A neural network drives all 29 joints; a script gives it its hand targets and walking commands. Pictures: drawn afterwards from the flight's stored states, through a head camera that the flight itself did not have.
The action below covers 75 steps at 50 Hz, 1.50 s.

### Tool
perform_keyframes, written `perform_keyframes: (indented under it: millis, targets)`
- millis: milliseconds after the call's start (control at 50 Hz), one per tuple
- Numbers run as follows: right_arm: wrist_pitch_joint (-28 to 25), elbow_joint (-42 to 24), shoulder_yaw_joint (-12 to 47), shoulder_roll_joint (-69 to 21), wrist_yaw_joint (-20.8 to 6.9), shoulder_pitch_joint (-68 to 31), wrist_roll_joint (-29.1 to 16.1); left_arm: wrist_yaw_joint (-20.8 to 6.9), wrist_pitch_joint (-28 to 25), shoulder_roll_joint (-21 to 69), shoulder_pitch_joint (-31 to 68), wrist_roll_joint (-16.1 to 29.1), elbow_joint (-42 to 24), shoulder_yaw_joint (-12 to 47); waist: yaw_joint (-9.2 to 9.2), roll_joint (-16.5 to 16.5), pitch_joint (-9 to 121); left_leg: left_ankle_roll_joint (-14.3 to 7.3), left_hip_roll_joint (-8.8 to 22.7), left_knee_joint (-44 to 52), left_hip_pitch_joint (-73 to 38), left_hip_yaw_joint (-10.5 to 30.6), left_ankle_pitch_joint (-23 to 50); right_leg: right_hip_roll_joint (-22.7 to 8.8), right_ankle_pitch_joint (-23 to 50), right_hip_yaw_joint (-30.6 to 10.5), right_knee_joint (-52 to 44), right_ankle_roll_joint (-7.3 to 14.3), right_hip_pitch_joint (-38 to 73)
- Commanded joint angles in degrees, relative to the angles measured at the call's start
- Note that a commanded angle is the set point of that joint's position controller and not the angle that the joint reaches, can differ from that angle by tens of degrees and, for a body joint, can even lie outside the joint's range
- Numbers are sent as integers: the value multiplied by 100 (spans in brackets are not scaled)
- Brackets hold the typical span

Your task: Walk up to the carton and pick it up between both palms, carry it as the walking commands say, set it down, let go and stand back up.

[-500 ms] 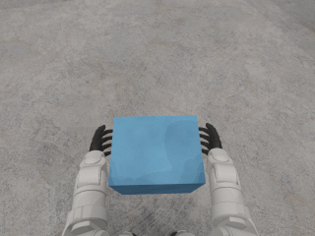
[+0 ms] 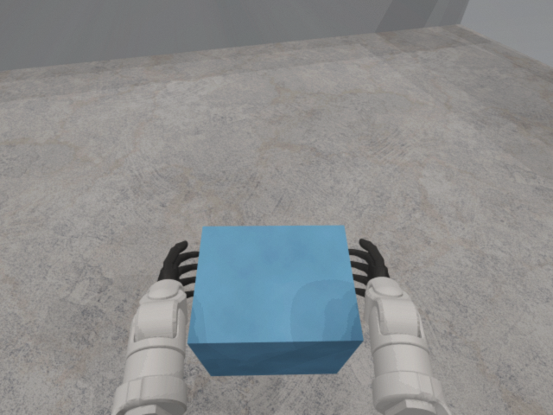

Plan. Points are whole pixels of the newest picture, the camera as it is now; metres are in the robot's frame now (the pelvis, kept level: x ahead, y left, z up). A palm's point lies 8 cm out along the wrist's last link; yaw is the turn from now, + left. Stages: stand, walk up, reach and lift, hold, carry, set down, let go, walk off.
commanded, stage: reach and lift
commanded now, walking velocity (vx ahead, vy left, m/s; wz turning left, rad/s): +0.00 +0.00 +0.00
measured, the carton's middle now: (274, 304) +0.31 +0.00 -0.05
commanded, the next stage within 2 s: hold in 1.06 s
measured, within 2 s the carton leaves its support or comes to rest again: neither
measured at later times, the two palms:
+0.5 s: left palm (168, 285) +0.29 +0.15 +0.05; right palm (382, 282) +0.29 -0.16 +0.05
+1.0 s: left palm (168, 288) +0.29 +0.16 +0.05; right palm (382, 284) +0.29 -0.16 +0.05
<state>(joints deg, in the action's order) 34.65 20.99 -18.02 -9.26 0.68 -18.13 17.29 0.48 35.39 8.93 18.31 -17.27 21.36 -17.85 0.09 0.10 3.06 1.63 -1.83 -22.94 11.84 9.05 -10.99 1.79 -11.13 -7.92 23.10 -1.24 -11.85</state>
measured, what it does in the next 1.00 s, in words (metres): stands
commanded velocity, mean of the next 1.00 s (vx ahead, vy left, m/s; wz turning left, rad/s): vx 0.00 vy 0.00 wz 0.00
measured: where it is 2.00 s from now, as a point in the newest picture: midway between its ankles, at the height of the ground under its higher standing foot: outside the picture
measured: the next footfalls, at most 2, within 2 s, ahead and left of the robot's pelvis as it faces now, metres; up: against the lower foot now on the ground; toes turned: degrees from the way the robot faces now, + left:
none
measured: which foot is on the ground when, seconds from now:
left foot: down 0.00-1.00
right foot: down 0.00-1.00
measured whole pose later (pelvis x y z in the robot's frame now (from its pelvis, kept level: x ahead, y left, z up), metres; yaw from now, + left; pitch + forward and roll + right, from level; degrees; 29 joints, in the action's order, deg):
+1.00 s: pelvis +0.01 +0.00 +0.00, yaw +0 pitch -5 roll +0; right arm 42.4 14.2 -13.8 -8.6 0.0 -14.5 17.0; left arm -0.1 43.0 8.5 14.4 -17.3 14.0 -13.6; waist 0.0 -0.1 1.0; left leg 1.5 -1.1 -17.9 2.8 8.5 -9.9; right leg 1.5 -10.1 -7.2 18.4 -0.8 -2.9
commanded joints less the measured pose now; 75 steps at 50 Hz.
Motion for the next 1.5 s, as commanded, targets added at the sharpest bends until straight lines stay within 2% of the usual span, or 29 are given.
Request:
perform_keyframes:
  millis: [0, 140, 300, 700, 900, 1200, 1480]
  targets:
    - [30, -92, 3459, -5389, -1685, -3138, -1550, -1692, -58, 5342, 3297, 1579, -210, 3424, 2, 3, 1711, -28, -415, 377, -846, -577, 1033, 390, 1083, 560, -367, 2, 847]
    - [383, -474, 3599, -5426, -1660, -3088, -1687, -1701, 266, 5269, 3275, 1700, -516, 3551, 19, -50, 1354, -42, -411, 636, -1039, -605, 865, 395, 931, 549, -589, -28, 1078]
    - [573, -355, 3366, -5318, -1719, -3262, -1622, -1701, 459, 5190, 3385, 1583, -462, 3248, -37, -25, 1026, -41, -414, 743, -1006, -665, 505, 376, 539, 527, -685, 2, 1017]
    - [510, -690, 3540, -5212, -1691, -2938, -1675, -1658, 442, 5222, 3049, 1683, -824, 3533, -25, -11, 1402, 1, -405, 626, -1238, -547, 1226, 409, 1267, 503, -595, -8, 1191]
    - [550, -889, 3619, -5169, -1665, -2662, -1693, -1645, 477, 5181, 2731, 1683, -1019, 3612, -14, -29, 1310, -15, -426, 653, -1229, -529, 1329, 402, 1441, 485, -631, -25, 1293]
    - [583, -1077, 3707, -5143, -1680, -2537, -1711, -1644, 514, 5202, 2578, 1704, -1205, 3709, 0, -11, 1164, -46, -423, 671, -1130, -524, 979, 409, 1053, 489, -646, 17, 1213]
    - [592, -993, 3662, -5176, -1726, -2674, -1698, -1685, 511, 5282, 2712, 1696, -1108, 3675, -12, -5, 1077, -77, -406, 660, -1021, -516, 617, 389, 646, 488, -653, 59, 1087]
